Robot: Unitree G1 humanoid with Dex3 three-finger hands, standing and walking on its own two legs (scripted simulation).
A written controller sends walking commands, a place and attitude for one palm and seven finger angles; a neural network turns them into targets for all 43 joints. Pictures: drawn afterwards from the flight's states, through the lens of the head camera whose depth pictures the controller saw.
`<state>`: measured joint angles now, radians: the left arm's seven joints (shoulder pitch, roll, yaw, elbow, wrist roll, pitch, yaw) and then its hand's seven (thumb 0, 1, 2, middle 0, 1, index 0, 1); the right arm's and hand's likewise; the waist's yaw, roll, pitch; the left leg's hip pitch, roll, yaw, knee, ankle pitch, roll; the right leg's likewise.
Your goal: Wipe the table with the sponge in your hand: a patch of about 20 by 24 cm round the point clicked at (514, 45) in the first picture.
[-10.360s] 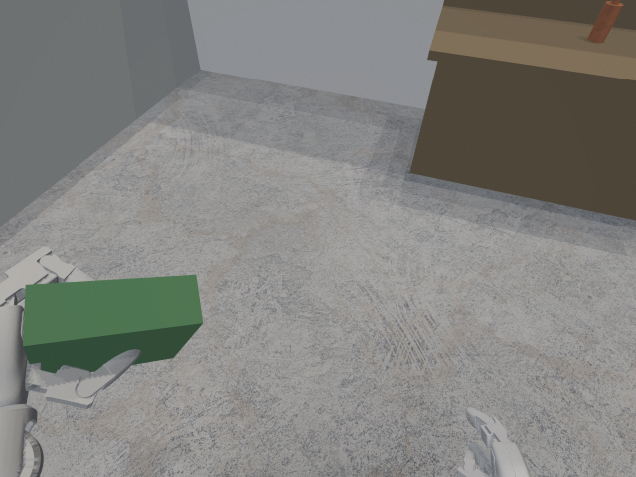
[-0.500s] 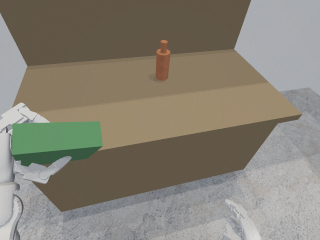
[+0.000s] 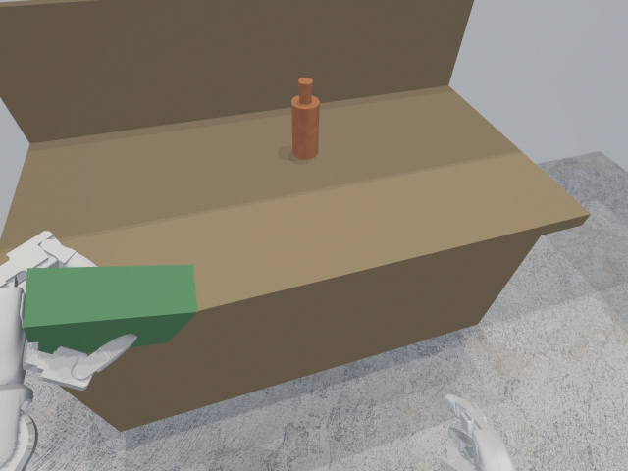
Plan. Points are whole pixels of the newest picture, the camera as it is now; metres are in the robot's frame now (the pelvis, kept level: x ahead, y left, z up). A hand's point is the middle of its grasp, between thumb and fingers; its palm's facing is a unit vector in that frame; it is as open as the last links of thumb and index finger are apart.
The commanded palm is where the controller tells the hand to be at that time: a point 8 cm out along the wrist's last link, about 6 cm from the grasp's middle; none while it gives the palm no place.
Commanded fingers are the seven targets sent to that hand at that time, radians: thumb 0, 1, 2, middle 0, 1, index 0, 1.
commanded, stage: shuffle to correct the standing spot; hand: left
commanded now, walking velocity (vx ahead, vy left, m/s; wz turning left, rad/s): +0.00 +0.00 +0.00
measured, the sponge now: (136, 311) +0.23 +0.21 +0.13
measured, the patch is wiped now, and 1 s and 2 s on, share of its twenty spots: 0.00 0.00 0.00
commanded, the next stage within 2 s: come to a stop and stand still in 1.32 s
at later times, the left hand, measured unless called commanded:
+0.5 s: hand (130, 242) +0.30 +0.24 +0.15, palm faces +0.34 -0.84 -0.41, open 9.3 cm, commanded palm +0.25 +0.28 +0.17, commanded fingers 0.00 0.10 1.30 -1.20 -1.60 -1.20 -1.60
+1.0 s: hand (139, 211) +0.34 +0.24 +0.17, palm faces +0.34 -0.84 -0.42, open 9.3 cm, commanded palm +0.29 +0.29 +0.17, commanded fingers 0.00 0.10 1.30 -1.20 -1.60 -1.20 -1.60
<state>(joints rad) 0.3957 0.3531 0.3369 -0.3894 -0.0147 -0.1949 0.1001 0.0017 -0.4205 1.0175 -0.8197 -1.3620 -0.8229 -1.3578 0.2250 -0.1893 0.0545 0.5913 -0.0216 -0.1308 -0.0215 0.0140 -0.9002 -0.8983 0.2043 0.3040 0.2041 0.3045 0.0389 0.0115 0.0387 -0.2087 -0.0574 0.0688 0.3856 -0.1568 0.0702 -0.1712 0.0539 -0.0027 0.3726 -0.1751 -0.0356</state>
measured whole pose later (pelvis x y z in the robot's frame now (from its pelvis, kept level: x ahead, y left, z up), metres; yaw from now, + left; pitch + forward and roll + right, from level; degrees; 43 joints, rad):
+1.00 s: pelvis +0.12 +0.02 -0.01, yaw -2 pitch +0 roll +4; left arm 0.45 0.35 0.33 -0.49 -0.03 -0.20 0.10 0.00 -0.42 1.02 -0.82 -1.36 -0.82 -1.36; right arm 0.22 -0.25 -0.01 0.60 -0.01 -0.16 -0.05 0.01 -0.90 -0.90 0.20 0.30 0.20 0.30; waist 0.02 -0.04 0.01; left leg -0.24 0.04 0.05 0.53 -0.33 0.04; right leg -0.36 -0.05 -0.09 0.53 -0.18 -0.07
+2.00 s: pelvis +0.12 +0.07 -0.01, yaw -3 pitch -4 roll +1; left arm 0.36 0.34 0.34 -0.40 -0.04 -0.25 0.10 0.00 -0.41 1.02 -0.80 -1.38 -0.81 -1.38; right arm 0.23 -0.22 0.00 0.58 0.01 -0.19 0.00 0.01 -0.90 -0.90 0.20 0.30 0.20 0.30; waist 0.02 -0.02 0.10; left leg -0.15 0.01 0.08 0.50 -0.29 0.01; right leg -0.29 -0.06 -0.05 0.49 -0.14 0.01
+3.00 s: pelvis +0.14 +0.10 +0.00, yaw -2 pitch -2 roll -1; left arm 0.40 0.36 0.36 -0.49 -0.03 -0.24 0.09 0.00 -0.42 1.03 -0.81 -1.39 -0.81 -1.38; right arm 0.20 -0.17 0.02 0.59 0.00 -0.18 -0.01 0.01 -0.90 -0.90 0.20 0.30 0.20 0.30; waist 0.04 -0.07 0.12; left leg -0.13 -0.01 0.06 0.47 -0.30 0.03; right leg -0.23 -0.05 -0.04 0.40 -0.13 0.04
